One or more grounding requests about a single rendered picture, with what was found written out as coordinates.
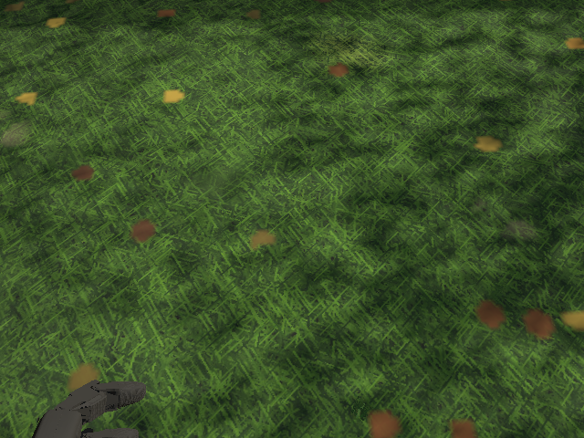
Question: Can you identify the robot left hand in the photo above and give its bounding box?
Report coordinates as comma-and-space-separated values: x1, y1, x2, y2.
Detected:
32, 380, 146, 438

